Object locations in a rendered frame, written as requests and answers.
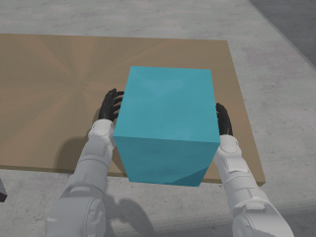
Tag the robot left forearm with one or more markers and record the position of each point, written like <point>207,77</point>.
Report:
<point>89,178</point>

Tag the right robot hand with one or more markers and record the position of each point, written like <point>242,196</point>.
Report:
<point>224,123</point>

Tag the robot right forearm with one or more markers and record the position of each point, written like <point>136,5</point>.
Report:
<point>244,195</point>

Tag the robot left upper arm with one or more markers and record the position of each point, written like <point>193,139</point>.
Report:
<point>77,217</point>

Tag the table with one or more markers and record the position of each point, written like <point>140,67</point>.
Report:
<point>52,88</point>

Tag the robot right upper arm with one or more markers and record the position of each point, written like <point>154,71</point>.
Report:
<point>253,224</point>

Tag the carton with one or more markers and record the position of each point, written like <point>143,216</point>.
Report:
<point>167,128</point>

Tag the left robot hand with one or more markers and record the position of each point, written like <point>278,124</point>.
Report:
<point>107,109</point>

